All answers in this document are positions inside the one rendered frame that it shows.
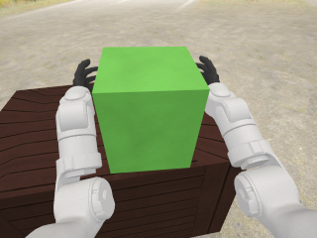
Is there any left robot forearm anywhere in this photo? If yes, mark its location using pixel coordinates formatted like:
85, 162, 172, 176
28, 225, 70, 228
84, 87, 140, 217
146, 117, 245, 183
53, 85, 102, 218

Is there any right robot upper arm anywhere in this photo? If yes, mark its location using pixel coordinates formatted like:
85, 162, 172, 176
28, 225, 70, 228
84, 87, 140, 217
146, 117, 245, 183
234, 164, 317, 238

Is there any right robot forearm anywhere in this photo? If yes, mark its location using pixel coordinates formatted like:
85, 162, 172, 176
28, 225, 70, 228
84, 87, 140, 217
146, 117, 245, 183
204, 82, 300, 201

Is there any carton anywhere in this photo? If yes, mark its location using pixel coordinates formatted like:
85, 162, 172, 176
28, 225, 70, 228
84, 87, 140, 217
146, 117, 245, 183
92, 47, 210, 174

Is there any pedestal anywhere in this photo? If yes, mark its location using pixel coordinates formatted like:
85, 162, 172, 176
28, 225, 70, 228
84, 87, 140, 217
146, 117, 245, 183
0, 82, 246, 238

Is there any left robot hand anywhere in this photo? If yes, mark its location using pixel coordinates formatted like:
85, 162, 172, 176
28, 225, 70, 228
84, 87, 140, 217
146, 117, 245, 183
72, 59, 98, 99

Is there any right robot hand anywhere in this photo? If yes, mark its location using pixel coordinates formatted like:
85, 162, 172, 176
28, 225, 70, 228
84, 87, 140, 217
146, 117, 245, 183
196, 56, 220, 85

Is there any left robot upper arm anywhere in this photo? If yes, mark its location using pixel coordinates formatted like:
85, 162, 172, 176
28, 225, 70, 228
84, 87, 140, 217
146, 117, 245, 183
25, 177, 115, 238

